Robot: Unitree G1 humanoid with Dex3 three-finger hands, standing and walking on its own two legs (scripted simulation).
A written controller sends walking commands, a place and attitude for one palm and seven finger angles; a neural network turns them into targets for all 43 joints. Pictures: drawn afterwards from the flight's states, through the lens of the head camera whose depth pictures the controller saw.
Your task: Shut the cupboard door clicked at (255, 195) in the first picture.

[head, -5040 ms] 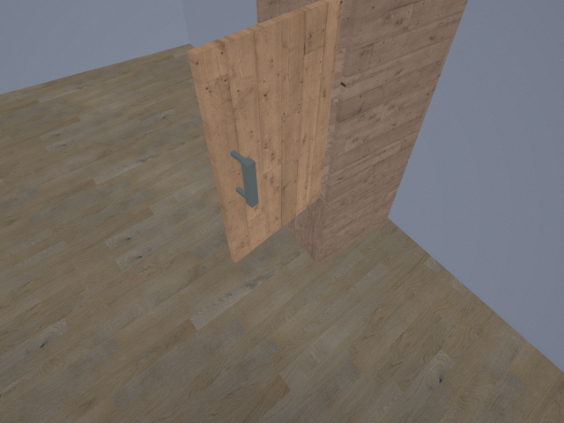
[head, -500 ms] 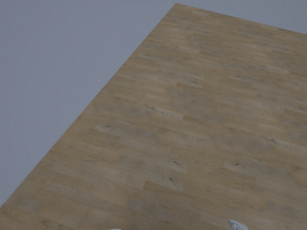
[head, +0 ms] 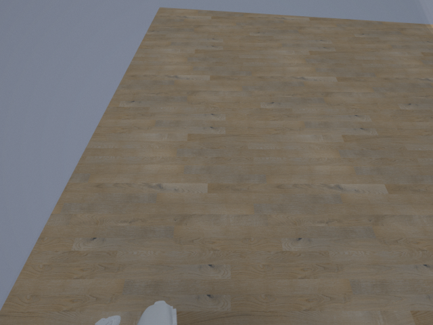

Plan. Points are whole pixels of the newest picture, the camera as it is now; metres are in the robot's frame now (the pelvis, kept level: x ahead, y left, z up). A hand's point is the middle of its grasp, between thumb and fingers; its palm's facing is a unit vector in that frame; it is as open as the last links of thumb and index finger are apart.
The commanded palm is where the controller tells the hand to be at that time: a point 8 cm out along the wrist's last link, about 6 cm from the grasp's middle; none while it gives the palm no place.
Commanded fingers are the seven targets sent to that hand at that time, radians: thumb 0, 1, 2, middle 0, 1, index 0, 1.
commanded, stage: walk around to get in front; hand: left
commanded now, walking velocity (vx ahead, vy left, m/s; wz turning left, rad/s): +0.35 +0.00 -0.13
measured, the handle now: out of the picture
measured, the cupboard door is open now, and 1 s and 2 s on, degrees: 100 100 100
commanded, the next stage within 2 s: walk to a spot facing it in 0.04 s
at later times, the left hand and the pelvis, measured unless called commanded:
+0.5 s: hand (136, 265) +0.27 +0.19 -0.17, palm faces +0.12 -0.97 -0.19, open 7.4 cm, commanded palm none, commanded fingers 0.00 0.90 0.90 -0.20 -0.30 -0.20 -0.30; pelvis +0.19 +0.00 -0.01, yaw +6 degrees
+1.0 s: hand (119, 286) +0.22 +0.23 -0.19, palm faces +0.44 -0.86 -0.26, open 7.4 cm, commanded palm none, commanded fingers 0.00 0.90 0.90 -0.20 -0.30 -0.20 -0.30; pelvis +0.26 +0.00 -0.01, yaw +25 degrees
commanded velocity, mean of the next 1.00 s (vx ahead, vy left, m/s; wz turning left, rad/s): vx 0.03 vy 0.00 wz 0.51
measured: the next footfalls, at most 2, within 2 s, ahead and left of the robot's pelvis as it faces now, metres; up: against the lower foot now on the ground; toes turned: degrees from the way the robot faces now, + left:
left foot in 0.18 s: +0.25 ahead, +0.13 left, +0.00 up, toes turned +5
right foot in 0.52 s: +0.28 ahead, -0.12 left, +0.00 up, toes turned +4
